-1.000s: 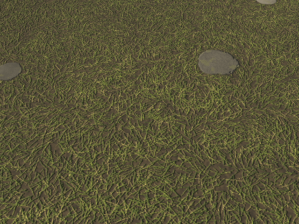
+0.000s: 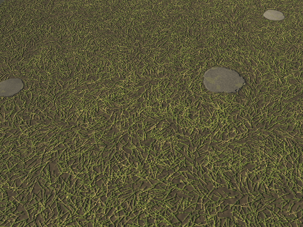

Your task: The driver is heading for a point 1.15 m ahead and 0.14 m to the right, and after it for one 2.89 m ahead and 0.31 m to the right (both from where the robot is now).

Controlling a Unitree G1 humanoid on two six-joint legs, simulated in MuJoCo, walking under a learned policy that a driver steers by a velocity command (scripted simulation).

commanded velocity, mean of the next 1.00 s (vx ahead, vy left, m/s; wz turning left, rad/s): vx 0.37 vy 0.00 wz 0.00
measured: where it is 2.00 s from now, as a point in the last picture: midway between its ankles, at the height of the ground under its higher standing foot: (166, 152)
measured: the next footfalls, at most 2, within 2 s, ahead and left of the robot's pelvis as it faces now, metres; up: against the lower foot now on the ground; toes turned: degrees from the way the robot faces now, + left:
right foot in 0.38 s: +0.12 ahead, -0.13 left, +0.00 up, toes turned -5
left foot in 0.86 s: +0.47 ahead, +0.03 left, +0.00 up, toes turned +5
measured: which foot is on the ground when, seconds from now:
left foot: down 0.00-0.40, up 0.42-0.84, down 0.86-1.00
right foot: down 0.00-0.14, up 0.16-0.36, down 0.38-0.86, up 0.88-1.00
